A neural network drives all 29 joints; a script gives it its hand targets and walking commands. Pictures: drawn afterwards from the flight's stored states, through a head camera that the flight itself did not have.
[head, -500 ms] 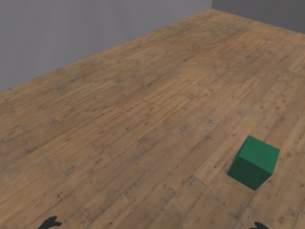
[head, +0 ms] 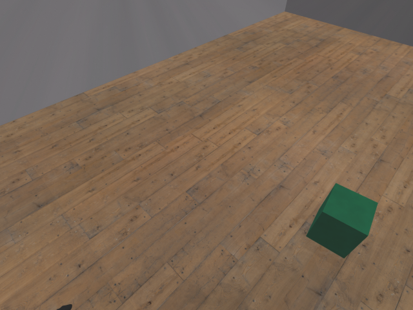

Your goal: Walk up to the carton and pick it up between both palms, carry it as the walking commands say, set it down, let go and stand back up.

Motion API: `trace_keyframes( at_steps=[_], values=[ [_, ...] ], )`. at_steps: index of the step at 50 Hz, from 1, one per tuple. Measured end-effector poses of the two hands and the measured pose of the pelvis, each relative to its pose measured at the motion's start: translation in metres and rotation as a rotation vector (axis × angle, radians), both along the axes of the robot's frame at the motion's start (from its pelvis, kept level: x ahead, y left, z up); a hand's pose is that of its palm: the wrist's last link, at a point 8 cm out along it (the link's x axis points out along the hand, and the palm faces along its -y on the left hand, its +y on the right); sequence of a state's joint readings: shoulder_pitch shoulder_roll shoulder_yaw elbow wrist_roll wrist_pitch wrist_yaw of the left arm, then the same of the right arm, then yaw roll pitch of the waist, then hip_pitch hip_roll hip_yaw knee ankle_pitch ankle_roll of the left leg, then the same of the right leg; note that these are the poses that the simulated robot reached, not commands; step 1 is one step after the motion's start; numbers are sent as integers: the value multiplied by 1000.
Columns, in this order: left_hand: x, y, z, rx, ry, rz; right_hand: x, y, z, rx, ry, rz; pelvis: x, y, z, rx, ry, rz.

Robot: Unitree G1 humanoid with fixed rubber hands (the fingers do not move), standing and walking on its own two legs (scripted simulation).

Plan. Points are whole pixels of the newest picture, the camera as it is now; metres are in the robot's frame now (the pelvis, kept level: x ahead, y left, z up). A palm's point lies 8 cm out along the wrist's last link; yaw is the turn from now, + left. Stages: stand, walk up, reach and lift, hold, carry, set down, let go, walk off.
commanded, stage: stand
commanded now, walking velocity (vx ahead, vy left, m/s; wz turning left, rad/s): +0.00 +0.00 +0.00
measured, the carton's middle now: (339, 220) +0.71 -0.67 -0.66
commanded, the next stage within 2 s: walk up in 0.18 s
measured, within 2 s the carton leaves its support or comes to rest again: neither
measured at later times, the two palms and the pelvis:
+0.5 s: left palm out of the picture +0.11 +0.28 -0.11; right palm out of the picture +0.08 -0.33 -0.12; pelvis +0.00 -0.01 -0.01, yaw -5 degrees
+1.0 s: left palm out of the picture +0.15 +0.19 -0.12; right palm (394, 296) +0.20 -0.38 -0.09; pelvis +0.10 -0.08 +0.00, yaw -20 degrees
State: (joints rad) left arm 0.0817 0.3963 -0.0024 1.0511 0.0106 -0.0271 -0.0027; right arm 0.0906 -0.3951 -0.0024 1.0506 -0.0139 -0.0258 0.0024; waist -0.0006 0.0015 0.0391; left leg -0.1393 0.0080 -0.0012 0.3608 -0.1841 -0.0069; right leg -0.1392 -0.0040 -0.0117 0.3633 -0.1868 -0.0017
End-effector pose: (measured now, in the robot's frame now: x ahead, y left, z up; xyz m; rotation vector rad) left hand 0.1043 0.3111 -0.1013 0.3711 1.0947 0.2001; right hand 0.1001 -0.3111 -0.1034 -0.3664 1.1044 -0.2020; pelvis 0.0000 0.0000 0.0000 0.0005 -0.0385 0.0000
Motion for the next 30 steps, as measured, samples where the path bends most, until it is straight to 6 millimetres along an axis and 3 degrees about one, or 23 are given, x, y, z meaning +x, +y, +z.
trace_keyframes(
  at_steps=[20, 25, 30],
  values=[
    [4, -1, -1, -15, 16, 13, 0, -6, 0, -29, 15, -32, 4, -2, 0, -5, 20, -16],
    [6, -31, -10, -50, 58, -14, -22, -17, -14, -12, 28, -106, -2, -12, -6, -9, 28, -80],
    [11, -75, -26, -73, 92, -71, -48, -33, -43, 40, 42, -150, -2, -38, -23, 12, 27, -154]
  ],
)
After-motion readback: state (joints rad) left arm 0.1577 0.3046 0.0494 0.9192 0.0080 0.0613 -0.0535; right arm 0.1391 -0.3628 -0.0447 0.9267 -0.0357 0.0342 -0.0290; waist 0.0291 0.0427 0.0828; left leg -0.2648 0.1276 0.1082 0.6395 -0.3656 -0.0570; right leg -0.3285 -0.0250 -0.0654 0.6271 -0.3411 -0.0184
